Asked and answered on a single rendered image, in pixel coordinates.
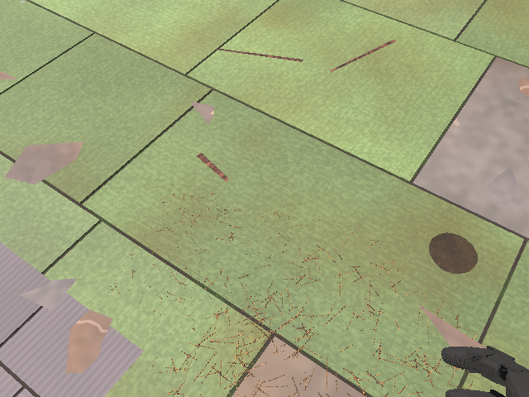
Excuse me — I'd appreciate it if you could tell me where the robot right hand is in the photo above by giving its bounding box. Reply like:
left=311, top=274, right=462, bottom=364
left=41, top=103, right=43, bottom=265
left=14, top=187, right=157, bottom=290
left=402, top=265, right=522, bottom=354
left=441, top=346, right=529, bottom=397

